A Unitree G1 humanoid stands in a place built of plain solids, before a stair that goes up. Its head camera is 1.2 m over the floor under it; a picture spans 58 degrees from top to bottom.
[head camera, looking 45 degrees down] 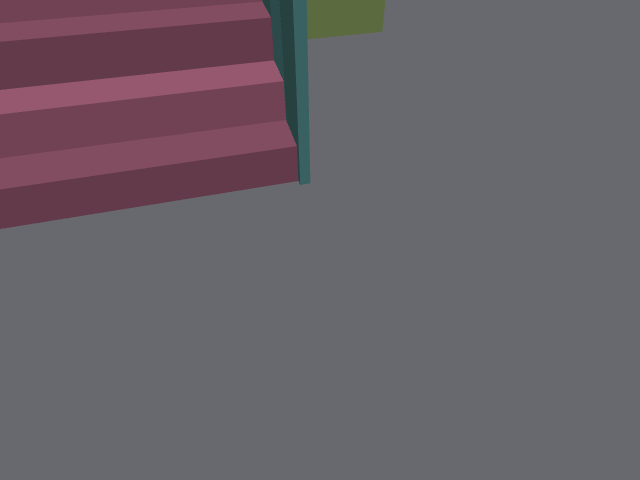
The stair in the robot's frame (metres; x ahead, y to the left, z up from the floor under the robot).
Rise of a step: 0.19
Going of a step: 0.22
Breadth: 1.26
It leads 15 degrees to the left of straight ahead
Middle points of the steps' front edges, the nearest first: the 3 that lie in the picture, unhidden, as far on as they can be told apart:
1.42 0.70 0.19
1.63 0.76 0.37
1.85 0.82 0.56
